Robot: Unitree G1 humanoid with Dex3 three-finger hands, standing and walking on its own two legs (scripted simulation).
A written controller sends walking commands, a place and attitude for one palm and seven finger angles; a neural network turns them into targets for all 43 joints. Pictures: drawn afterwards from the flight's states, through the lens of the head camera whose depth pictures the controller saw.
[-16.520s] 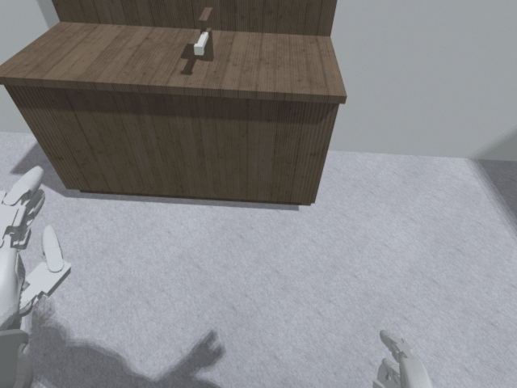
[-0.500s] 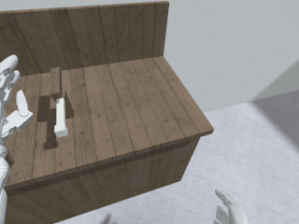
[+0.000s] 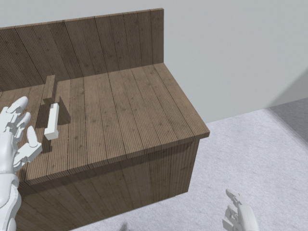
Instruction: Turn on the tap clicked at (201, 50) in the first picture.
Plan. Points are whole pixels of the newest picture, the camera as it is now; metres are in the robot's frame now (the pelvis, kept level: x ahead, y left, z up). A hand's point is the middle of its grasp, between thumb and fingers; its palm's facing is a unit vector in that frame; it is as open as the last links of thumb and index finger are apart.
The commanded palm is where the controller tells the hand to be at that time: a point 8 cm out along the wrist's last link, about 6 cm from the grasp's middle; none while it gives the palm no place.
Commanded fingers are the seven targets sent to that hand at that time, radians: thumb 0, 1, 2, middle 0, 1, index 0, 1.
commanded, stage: turn the palm inward beside the body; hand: left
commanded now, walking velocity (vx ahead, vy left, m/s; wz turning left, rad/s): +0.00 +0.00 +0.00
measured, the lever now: (51, 133) +0.36 +0.36 +0.05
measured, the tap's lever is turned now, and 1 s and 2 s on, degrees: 0 0 0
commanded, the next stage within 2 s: reach beside the lever's end, fingers flat in 1.58 s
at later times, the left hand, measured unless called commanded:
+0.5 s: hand (41, 160) +0.21 +0.26 +0.15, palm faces +0.46 -0.86 -0.21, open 7.4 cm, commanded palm +0.16 +0.30 +0.16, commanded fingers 0.00 0.90 0.90 -0.20 -0.30 -0.20 -0.30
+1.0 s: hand (34, 176) +0.18 +0.26 +0.14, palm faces +0.52 -0.85 -0.13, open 7.4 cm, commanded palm +0.13 +0.30 +0.15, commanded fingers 0.00 0.90 0.90 -0.20 -0.30 -0.20 -0.30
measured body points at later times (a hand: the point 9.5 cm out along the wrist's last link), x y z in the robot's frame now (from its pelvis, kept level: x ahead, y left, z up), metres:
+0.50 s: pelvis +0.01 +0.01 +0.00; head -0.01 -0.01 +0.45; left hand +0.18 +0.30 +0.16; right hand +0.21 -0.22 -0.07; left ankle +0.05 +0.14 -0.72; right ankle -0.01 -0.05 -0.72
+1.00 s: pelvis +0.00 +0.03 +0.00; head -0.03 +0.02 +0.45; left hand +0.15 +0.31 +0.14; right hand +0.21 -0.18 -0.06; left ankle +0.05 +0.14 -0.72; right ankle -0.01 -0.05 -0.72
